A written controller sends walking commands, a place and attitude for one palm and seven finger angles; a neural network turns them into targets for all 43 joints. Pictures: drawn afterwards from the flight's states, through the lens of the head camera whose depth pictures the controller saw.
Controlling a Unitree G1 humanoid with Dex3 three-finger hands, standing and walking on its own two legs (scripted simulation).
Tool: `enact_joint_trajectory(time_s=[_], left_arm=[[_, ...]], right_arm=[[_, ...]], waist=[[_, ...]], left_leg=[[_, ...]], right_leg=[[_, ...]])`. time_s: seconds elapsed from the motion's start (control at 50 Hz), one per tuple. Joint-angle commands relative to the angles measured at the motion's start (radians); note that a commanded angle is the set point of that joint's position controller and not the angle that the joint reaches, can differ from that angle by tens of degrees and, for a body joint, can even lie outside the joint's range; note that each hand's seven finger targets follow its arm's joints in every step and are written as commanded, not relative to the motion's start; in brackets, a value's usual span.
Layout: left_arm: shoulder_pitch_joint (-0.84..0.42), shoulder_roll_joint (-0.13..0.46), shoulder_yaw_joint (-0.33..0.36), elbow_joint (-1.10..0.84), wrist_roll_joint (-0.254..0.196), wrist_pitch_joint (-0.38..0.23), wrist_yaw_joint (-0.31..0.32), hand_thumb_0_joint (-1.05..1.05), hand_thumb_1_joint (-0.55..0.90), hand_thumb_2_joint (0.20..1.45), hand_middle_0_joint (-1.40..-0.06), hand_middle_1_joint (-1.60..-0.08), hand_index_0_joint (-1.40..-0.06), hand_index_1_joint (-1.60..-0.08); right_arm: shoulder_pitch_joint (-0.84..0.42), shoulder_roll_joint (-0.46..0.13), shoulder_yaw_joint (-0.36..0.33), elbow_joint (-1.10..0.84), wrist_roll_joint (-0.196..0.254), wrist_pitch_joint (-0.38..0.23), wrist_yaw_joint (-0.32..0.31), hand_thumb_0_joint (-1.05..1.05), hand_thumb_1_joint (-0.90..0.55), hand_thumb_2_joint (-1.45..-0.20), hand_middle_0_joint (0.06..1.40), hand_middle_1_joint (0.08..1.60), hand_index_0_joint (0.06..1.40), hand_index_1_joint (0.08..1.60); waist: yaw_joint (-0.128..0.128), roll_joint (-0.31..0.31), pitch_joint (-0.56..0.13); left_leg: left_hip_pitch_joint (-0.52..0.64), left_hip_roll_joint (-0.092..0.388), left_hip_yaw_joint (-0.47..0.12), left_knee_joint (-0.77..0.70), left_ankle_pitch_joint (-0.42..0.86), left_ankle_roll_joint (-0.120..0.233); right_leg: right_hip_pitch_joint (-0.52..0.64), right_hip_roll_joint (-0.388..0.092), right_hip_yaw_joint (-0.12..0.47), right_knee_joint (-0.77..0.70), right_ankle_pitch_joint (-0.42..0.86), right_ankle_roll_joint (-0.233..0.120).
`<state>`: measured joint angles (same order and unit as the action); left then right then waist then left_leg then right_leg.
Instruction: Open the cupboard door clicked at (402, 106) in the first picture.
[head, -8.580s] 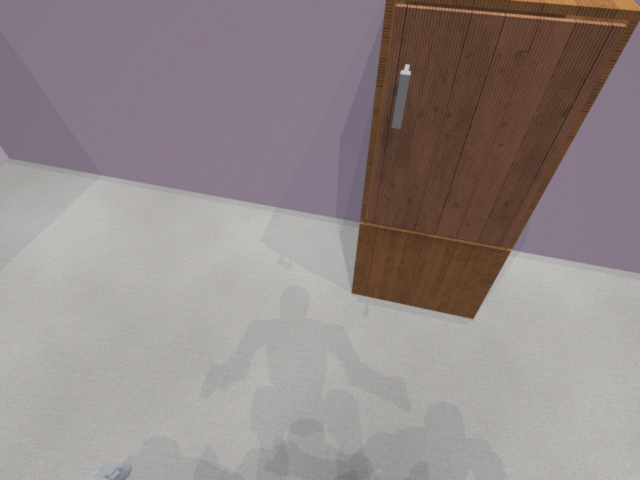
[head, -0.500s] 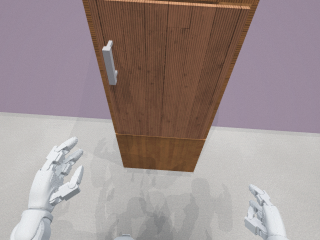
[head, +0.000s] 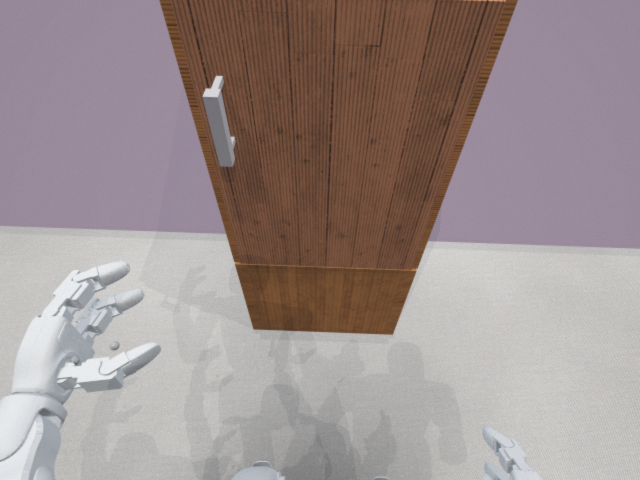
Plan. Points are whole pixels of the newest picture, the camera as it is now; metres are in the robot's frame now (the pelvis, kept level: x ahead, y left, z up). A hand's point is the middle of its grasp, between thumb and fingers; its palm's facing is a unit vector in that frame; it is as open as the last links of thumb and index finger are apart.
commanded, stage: raise the hand with hooked fingers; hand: left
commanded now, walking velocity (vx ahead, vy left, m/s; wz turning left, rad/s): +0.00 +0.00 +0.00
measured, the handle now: (222, 122) +0.59 +0.17 +0.12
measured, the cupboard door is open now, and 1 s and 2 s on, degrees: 0 0 0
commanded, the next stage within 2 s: move the hooked fingers beside the handle in 1.26 s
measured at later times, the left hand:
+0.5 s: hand (50, 309) +0.27 +0.30 +0.11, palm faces +0.03 -1.00 -0.04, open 13.7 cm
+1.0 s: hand (55, 282) +0.29 +0.28 +0.13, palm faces +0.01 -1.00 -0.02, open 14.0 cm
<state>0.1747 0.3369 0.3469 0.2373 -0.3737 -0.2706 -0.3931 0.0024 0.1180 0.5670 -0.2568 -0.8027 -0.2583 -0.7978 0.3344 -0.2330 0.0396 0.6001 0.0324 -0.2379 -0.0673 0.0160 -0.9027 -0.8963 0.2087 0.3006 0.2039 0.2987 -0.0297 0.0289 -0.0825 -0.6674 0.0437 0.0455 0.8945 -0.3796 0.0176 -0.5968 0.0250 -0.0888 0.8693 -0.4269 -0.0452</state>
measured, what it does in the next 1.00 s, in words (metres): stands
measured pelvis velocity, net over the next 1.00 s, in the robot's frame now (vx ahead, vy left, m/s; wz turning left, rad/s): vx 0.01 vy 0.01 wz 0.02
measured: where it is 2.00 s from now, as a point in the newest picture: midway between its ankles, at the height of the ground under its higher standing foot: outside the picture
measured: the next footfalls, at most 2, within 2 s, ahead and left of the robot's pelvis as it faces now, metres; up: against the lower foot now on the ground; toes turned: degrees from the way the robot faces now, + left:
none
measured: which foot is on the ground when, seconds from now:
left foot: down 0.00-1.00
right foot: down 0.00-1.00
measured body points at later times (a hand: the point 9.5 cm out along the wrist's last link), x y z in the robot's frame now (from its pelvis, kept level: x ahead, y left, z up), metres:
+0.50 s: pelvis +0.01 +0.04 +0.02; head +0.02 +0.04 +0.47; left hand +0.27 +0.35 +0.11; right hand +0.20 -0.19 -0.04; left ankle +0.04 +0.11 -0.69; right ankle +0.01 -0.09 -0.69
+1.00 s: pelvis +0.01 +0.01 +0.03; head +0.02 +0.01 +0.48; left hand +0.28 +0.34 +0.14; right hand +0.16 -0.24 -0.04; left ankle +0.04 +0.11 -0.69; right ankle +0.01 -0.09 -0.69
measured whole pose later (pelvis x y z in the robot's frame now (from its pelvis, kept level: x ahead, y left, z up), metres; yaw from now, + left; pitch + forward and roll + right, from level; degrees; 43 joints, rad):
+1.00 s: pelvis +0.01 +0.01 +0.03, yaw +1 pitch +3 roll -1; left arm -0.08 0.44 0.42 0.38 -0.35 -0.11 -0.51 -0.02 -0.50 0.30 -0.30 -1.20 -0.30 -1.20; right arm 0.30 -0.29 0.05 0.59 0.05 -0.22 -0.09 0.02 -0.90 -0.90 0.21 0.30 0.20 0.30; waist 0.00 0.03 -0.04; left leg -0.43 0.02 0.04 0.67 -0.29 0.03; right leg -0.35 0.02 -0.09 0.63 -0.33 -0.03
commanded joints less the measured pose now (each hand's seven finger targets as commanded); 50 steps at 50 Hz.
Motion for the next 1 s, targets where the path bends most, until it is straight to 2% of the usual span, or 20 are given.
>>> enact_joint_trajectory(time_s=[0.0,0.02,0.08,0.1,0.12,0.18,0.2,0.28,0.34,0.36,0.42,0.48,0.5,0.54,0.58,0.68,0.74,0.82,0.92,0.98], left_arm=[[-0.067,0.148,0.051,-0.242,0.001,-0.138,0.016,0.0,-0.103,0.47,-0.272,-0.945,-0.272,-0.945],[-0.084,0.13,0.021,-0.236,0.01,-0.14,0.006,0.0,-0.127,0.46,-0.273,-0.96,-0.273,-0.96],[-0.136,0.154,0.012,-0.245,0.019,-0.128,-0.017,0.0,-0.197,0.43,-0.278,-1.005,-0.278,-1.005],[-0.158,0.183,0.029,-0.259,0.015,-0.117,-0.027,0.0,-0.22,0.42,-0.28,-1.02,-0.28,-1.02],[-0.18,0.211,0.052,-0.294,0.015,-0.113,-0.028,0.0,-0.243,0.41,-0.282,-1.035,-0.282,-1.035],[-0.181,0.234,0.092,-0.338,0.01,-0.102,-0.001,0.0,-0.313,0.38,-0.287,-1.08,-0.287,-1.08],[-0.193,0.267,0.119,-0.341,0.01,-0.095,0.007,0.0,-0.337,0.37,-0.288,-1.095,-0.288,-1.095],[-0.21,0.216,0.09,-0.28,0.01,-0.052,0.021,0.0,-0.43,0.33,-0.295,-1.155,-0.295,-1.155],[-0.253,0.211,0.06,-0.221,0.02,0.013,-0.008,0.0,-0.5,0.3,-0.3,-1.2,-0.3,-1.2],[-0.268,0.214,0.058,-0.199,0.023,0.038,-0.017,0.0,-0.5,0.3,-0.3,-1.2,-0.3,-1.2],[-0.345,0.233,0.052,-0.169,0.025,0.084,-0.051,0.0,-0.5,0.3,-0.3,-1.2,-0.3,-1.2],[-0.428,0.287,0.092,-0.21,0.028,0.08,-0.051,0.0,-0.5,0.3,-0.3,-1.2,-0.3,-1.2],[-0.458,0.313,0.11,-0.23,0.026,0.072,-0.048,0.0,-0.5,0.3,-0.3,-1.2,-0.3,-1.2],[-0.478,0.336,0.138,-0.216,0.023,0.061,-0.047,0.0,-0.5,0.3,-0.3,-1.2,-0.3,-1.2],[-0.487,0.338,0.145,-0.183,0.02,0.056,-0.049,0.0,-0.5,0.3,-0.3,-1.2,-0.3,-1.2],[-0.528,0.35,0.136,-0.089,0.016,0.098,-0.095,0.0,-0.5,0.3,-0.3,-1.2,-0.3,-1.2],[-0.541,0.381,0.153,-0.061,0.008,0.127,-0.121,0.0,-0.5,0.3,-0.3,-1.2,-0.3,-1.2],[-0.484,0.345,0.136,-0.009,-0.009,0.136,-0.142,0.0,-0.5,0.3,-0.3,-1.2,-0.3,-1.2],[-0.515,0.401,0.187,-0.086,-0.007,0.091,-0.116,0.0,-0.5,0.3,-0.3,-1.2,-0.3,-1.2],[-0.509,0.396,0.195,-0.111,-0.001,0.061,-0.091,0.0,-0.5,0.3,-0.3,-1.2,-0.3,-1.2]], right_arm=[[-0.098,-0.162,-0.074,-0.159,-0.001,-0.079,0.006,0.0,-0.9,-0.9,0.2,0.3,0.2,0.3],[-0.091,-0.168,-0.076,-0.152,0.002,-0.08,0.005,0.0,-0.9,-0.9,0.2,0.3,0.2,0.3],[-0.077,-0.182,-0.079,-0.143,0.011,-0.085,-0.006,0.0,-0.9,-0.9,0.2,0.3,0.2,0.3],[-0.08,-0.19,-0.078,-0.147,0.01,-0.085,-0.01,0.0,-0.9,-0.9,0.2,0.3,0.2,0.3],[-0.081,-0.188,-0.079,-0.149,0.011,-0.085,-0.013,0.0,-0.9,-0.9,0.2,0.3,0.2,0.3],[-0.089,-0.178,-0.074,-0.153,0.012,-0.084,-0.02,0.0,-0.9,-0.9,0.2,0.3,0.2,0.3],[-0.085,-0.184,-0.069,-0.151,0.007,-0.081,-0.02,0.0,-0.9,-0.9,0.2,0.3,0.2,0.3],[-0.107,-0.174,-0.059,-0.152,0.014,-0.061,-0.018,0.0,-0.9,-0.9,0.2,0.3,0.2,0.3],[-0.11,-0.178,-0.054,-0.159,0.022,-0.041,-0.021,0.0,-0.9,-0.9,0.2,0.3,0.2,0.3],[-0.11,-0.181,-0.052,-0.167,0.022,-0.037,-0.023,0.0,-0.9,-0.9,0.2,0.3,0.2,0.3],[-0.122,-0.184,-0.044,-0.176,0.028,-0.027,-0.03,0.0,-0.9,-0.9,0.2,0.3,0.2,0.3],[-0.13,-0.182,-0.039,-0.181,0.024,-0.027,-0.038,0.0,-0.9,-0.9,0.2,0.3,0.2,0.3],[-0.135,-0.182,-0.035,-0.182,0.02,-0.025,-0.038,0.0,-0.9,-0.9,0.2,0.3,0.2,0.3],[-0.134,-0.176,-0.03,-0.177,0.019,-0.026,-0.041,0.0,-0.9,-0.9,0.2,0.3,0.2,0.3],[-0.135,-0.176,-0.028,-0.169,0.021,-0.026,-0.045,0.0,-0.9,-0.9,0.2,0.3,0.2,0.3],[-0.143,-0.182,-0.025,-0.156,0.03,-0.03,-0.055,0.0,-0.9,-0.9,0.2,0.3,0.2,0.3],[-0.134,-0.187,-0.027,-0.158,0.031,-0.033,-0.055,0.0,-0.9,-0.9,0.2,0.3,0.2,0.3],[-0.13,-0.189,-0.032,-0.161,0.032,-0.035,-0.046,0.0,-0.9,-0.9,0.2,0.3,0.2,0.3],[-0.125,-0.19,-0.04,-0.165,0.025,-0.038,-0.035,0.0,-0.9,-0.9,0.2,0.3,0.2,0.3],[-0.121,-0.182,-0.041,-0.163,0.023,-0.04,-0.033,0.0,-0.9,-0.9,0.2,0.3,0.2,0.3]], waist=[[0.039,-0.02,-0.188],[0.021,-0.002,-0.174],[0.008,0.034,-0.184],[0.016,0.046,-0.188],[0.026,0.061,-0.242],[0.042,0.086,-0.268],[0.051,0.084,-0.261],[0.043,0.098,-0.172],[0.039,0.111,-0.143],[0.038,0.08,-0.138],[0.033,0.065,-0.118],[0.037,0.069,-0.161],[0.044,0.104,-0.166],[0.043,0.098,-0.181],[0.04,0.076,-0.156],[0.038,0.106,-0.128],[0.043,0.071,-0.149],[0.046,0.029,-0.118],[0.055,0.059,-0.17],[0.053,0.068,-0.177]], left_leg=[[0.168,-0.035,-0.065,-0.11,0.258,0.018],[0.182,-0.034,-0.067,-0.117,0.24,0.018],[0.224,-0.03,-0.079,-0.144,0.192,0.017],[0.243,-0.028,-0.086,-0.148,0.212,0.015],[0.272,-0.027,-0.091,-0.16,0.227,0.013],[0.338,-0.018,-0.107,-0.191,0.28,0.002],[0.344,-0.017,-0.115,-0.195,0.314,-0.003],[0.348,-0.009,-0.126,-0.237,0.295,-0.018],[0.363,-0.005,-0.133,-0.264,0.284,-0.025],[0.354,-0.006,-0.137,-0.275,0.248,-0.023],[0.355,-0.012,-0.135,-0.295,0.195,-0.016],[0.404,-0.01,-0.153,-0.314,0.187,-0.016],[0.42,-0.015,-0.15,-0.316,0.199,-0.021],[0.446,-0.013,-0.151,-0.327,0.194,-0.02],[0.434,-0.011,-0.154,-0.34,0.165,-0.017],[0.421,-0.023,-0.132,-0.353,0.142,-0.005],[0.426,-0.029,-0.123,-0.347,0.187,0.003],[0.39,-0.038,-0.097,-0.33,0.194,0.01],[0.4,-0.043,-0.082,-0.315,0.229,0.013],[0.408,-0.042,-0.074,-0.312,0.235,0.016]], right_leg=[[0.085,0.001,0.066,-0.123,0.292,0.039],[0.052,0.001,0.054,-0.126,0.27,0.039],[0.031,0.0,0.039,-0.145,0.194,0.032],[0.042,0.006,0.037,-0.14,0.208,0.025],[0.065,0.001,0.035,-0.142,0.213,0.024],[0.087,0.002,0.016,-0.147,0.231,0.02],[0.101,0.01,0.014,-0.143,0.251,0.014],[0.087,0.009,0.0,-0.17,0.226,0.018],[0.094,0.01,-0.001,-0.195,0.219,0.015],[0.097,0.01,-0.003,-0.204,0.206,0.017],[0.119,0.012,0.003,-0.232,0.195,0.012],[0.131,0.013,0.005,-0.246,0.183,0.011],[0.148,0.016,0.01,-0.251,0.189,0.004],[0.155,0.016,0.012,-0.266,0.187,0.006],[0.157,0.015,0.01,-0.278,0.173,0.008],[0.187,0.008,0.019,-0.313,0.174,0.005],[0.213,0.01,0.025,-0.331,0.21,0.007],[0.214,0.009,0.037,-0.34,0.226,0.011],[0.242,0.005,0.054,-0.332,0.256,0.012],[0.246,0.005,0.058,-0.33,0.265,0.016]])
